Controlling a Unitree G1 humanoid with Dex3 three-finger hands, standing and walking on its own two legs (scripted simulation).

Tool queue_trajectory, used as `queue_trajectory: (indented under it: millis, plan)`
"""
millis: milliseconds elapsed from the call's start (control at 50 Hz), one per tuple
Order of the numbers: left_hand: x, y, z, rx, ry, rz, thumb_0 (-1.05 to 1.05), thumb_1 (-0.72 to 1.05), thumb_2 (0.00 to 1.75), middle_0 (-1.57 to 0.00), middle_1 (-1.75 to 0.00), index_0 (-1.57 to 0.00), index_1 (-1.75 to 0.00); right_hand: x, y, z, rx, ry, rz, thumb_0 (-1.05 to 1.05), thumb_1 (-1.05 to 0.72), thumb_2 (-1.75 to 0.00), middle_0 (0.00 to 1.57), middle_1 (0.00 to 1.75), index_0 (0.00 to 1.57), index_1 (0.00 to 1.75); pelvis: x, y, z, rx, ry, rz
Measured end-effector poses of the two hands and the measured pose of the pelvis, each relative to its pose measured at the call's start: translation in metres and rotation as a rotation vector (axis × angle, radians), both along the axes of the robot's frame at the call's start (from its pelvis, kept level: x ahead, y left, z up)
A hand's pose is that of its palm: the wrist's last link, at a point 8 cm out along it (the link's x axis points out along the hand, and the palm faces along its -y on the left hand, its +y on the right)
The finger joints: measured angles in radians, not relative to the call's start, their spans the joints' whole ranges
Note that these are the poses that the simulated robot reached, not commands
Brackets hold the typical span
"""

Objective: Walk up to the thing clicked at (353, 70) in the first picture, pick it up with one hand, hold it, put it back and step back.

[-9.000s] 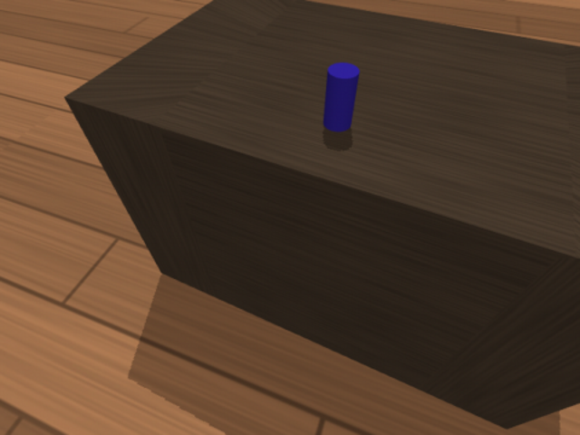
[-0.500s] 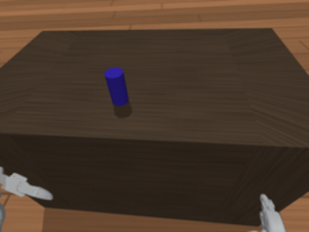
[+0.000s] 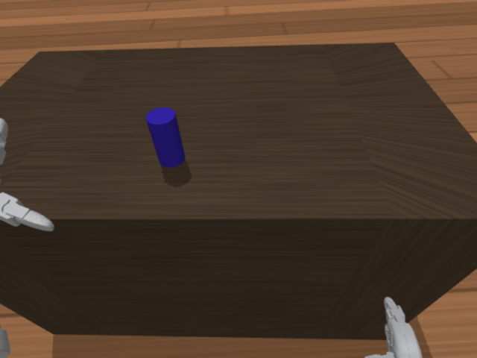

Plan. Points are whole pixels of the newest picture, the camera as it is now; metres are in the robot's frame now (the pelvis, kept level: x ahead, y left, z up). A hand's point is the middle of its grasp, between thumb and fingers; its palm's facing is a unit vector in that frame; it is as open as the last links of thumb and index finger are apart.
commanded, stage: go down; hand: left
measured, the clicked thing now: (166, 138) +0.52 +0.17 +0.08
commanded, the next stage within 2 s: none
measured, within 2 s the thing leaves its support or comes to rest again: neither
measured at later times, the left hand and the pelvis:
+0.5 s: hand (14, 159) +0.33 +0.33 +0.20, palm faces +0.18 -0.98 -0.11, open 17.6 cm; pelvis +0.00 +0.00 +0.00, yaw +0 degrees
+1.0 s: hand (20, 137) +0.38 +0.35 +0.21, palm faces +0.12 -0.99 -0.02, open 17.7 cm; pelvis +0.01 +0.00 +0.00, yaw +0 degrees
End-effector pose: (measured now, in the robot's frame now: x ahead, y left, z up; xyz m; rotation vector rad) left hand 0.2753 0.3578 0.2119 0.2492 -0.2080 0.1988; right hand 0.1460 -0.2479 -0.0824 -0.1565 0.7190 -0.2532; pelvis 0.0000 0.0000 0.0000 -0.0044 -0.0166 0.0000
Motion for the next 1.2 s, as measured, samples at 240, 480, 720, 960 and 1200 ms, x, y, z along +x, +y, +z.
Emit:
queue_trajectory:
  millis: [240,480,720,960,1200]
  plan:
    - [0.008,0.008,-0.010,-0.046,0.039,-0.001,-0.02,-0.52,0.11,-0.04,-0.04,-0.03,-0.05,0.002,-0.004,0.003,-0.040,-0.003,0.004,-0.01,0.52,-0.06,0.06,0.05,0.06,0.05,0.006,0.004,-0.001,-0.004,0.016,-0.007]
    - [0.023,0.025,-0.003,-0.132,0.100,-0.017,-0.02,-0.56,0.10,-0.04,-0.04,-0.03,-0.05,0.008,0.003,-0.002,-0.046,0.001,0.023,-0.01,0.52,-0.06,0.06,0.05,0.06,0.05,0.002,0.002,-0.001,-0.004,0.030,0.008]
    - [0.053,0.033,-0.004,-0.216,0.168,-0.057,-0.02,-0.60,0.08,-0.04,-0.04,-0.04,-0.05,-0.002,0.002,0.006,-0.080,-0.028,0.029,-0.01,0.52,-0.06,0.06,0.05,0.06,0.05,0.002,0.001,-0.001,-0.004,0.062,-0.001]
    - [0.073,0.040,-0.002,-0.240,0.201,-0.068,-0.02,-0.61,0.08,-0.04,-0.04,-0.04,-0.05,0.001,0.003,0.005,-0.095,-0.016,0.013,-0.01,0.52,-0.06,0.06,0.05,0.06,0.05,0.009,0.004,-0.001,-0.008,0.091,-0.006]
    - [0.080,0.046,-0.006,-0.265,0.220,-0.081,-0.02,-0.61,0.08,-0.04,-0.05,-0.04,-0.05,0.012,0.006,0.006,-0.102,-0.018,0.014,-0.01,0.52,-0.06,0.06,0.05,0.06,0.05,0.017,0.006,-0.002,-0.011,0.106,-0.005]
